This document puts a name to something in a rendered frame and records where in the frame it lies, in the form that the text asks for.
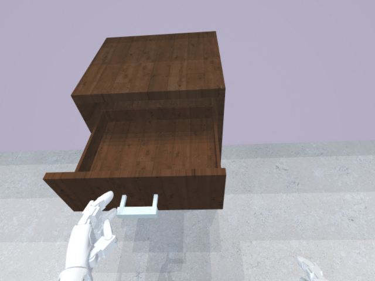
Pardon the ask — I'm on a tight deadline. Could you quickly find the right robot hand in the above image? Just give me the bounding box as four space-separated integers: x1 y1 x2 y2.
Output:
296 256 328 281

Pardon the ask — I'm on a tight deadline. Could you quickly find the drawer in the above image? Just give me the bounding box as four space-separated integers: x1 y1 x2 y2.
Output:
43 105 226 211

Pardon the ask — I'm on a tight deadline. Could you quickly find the cabinet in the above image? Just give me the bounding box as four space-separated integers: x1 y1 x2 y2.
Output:
71 31 226 162

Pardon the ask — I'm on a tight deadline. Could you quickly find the left robot hand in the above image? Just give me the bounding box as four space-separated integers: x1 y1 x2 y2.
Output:
65 191 117 273

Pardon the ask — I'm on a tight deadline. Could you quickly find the left robot forearm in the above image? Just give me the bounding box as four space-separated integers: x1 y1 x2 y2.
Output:
57 266 93 281

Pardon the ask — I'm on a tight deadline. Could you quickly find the handle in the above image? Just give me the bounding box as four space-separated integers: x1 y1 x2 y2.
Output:
116 194 158 218

